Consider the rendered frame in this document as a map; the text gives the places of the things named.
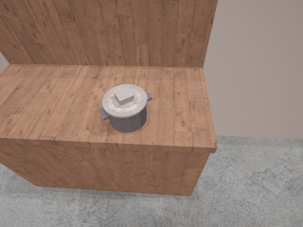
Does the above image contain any pot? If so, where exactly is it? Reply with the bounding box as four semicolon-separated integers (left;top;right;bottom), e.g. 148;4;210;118
98;90;152;133

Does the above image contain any lid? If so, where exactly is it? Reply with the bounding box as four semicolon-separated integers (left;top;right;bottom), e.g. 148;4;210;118
102;84;148;118

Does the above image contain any knob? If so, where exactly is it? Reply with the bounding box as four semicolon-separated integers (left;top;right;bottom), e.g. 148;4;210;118
114;86;134;105

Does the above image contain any table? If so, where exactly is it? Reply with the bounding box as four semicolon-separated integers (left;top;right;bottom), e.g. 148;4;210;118
0;0;218;197

